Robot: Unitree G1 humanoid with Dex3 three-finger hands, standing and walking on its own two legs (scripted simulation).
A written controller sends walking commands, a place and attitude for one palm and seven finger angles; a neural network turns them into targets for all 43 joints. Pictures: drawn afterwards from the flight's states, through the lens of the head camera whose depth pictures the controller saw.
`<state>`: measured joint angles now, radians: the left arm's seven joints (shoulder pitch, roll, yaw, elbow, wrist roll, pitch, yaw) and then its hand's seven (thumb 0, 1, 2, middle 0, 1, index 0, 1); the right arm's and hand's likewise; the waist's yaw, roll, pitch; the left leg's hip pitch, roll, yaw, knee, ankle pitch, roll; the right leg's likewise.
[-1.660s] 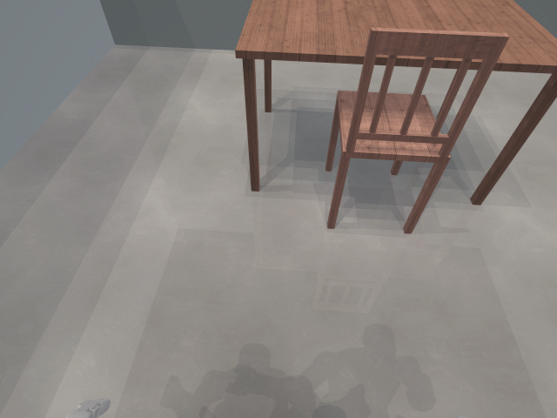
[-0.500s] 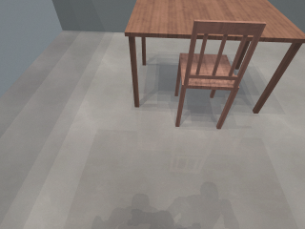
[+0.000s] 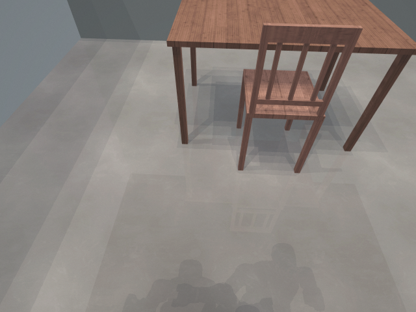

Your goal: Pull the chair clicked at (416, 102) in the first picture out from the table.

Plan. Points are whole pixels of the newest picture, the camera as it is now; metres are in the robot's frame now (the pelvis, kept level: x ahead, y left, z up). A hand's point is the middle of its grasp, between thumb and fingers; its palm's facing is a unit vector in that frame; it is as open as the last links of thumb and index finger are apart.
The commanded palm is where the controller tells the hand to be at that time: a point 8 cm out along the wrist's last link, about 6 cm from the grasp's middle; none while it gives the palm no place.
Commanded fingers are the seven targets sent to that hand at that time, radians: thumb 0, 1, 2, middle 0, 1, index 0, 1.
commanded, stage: walk to a spot facing it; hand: left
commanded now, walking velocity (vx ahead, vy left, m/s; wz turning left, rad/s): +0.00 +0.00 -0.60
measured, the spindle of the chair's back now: (297, 73) +1.07 -0.32 -0.10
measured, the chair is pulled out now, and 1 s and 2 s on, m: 0.00 0.00 0.00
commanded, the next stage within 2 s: none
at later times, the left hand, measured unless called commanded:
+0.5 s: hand out of the picture +0.04 +0.16 -0.16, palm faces -0.18 -0.95 -0.26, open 7.4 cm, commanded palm none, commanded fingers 0.00 0.90 0.90 -0.20 -0.30 -0.20 -0.30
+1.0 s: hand (141, 293) +0.19 +0.17 -0.16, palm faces -0.48 -0.85 -0.22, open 7.4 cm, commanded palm none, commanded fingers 0.00 0.90 0.90 -0.20 -0.30 -0.20 -0.30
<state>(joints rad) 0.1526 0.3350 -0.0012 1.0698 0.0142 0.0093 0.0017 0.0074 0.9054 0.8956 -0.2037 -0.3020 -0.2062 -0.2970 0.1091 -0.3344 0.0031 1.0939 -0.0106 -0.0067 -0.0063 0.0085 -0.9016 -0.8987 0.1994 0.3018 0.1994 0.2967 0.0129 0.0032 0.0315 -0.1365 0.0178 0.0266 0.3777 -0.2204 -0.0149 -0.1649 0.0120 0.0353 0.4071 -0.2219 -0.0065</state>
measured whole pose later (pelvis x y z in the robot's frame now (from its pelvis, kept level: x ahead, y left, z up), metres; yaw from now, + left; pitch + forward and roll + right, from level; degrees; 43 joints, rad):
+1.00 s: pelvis +0.01 +0.01 +0.00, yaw -32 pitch +1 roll -1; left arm 0.25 0.29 0.11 0.90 0.04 0.05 -0.06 0.01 0.91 0.90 -0.20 -0.30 -0.20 -0.30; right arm 0.36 -0.21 -0.01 0.94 -0.02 -0.04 -0.02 0.01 -0.90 -0.90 0.20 0.30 0.20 0.30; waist 0.01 -0.04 -0.02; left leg -0.09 0.06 0.12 0.37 -0.30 0.00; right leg -0.66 -0.02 0.02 1.20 -0.21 0.04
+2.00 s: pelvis +0.28 -0.28 +0.00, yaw -62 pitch +0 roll -1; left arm 0.27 0.18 0.09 1.03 0.04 0.04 -0.04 0.01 0.91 0.90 -0.20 -0.30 -0.20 -0.30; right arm 0.39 -0.14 -0.03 1.05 -0.02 -0.08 -0.02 0.00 -0.92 -0.90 0.20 0.30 0.20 0.30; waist 0.01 -0.04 0.03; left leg -0.02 0.08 0.33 0.34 -0.31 0.01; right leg -0.64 -0.11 -0.08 1.03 -0.14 0.02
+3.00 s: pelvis +0.35 -0.49 -0.01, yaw -47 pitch +1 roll -1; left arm 0.20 0.25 0.09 0.93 0.01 0.06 0.02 0.01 0.91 0.90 -0.20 -0.30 -0.20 -0.30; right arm 0.20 -0.22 -0.06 0.93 -0.03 0.04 0.01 0.01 -0.90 -0.90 0.20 0.30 0.20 0.30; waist -0.01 0.02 0.06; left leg -0.32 0.00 0.01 0.50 -0.19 0.03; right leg -0.44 -0.08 -0.02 0.92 -0.43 0.08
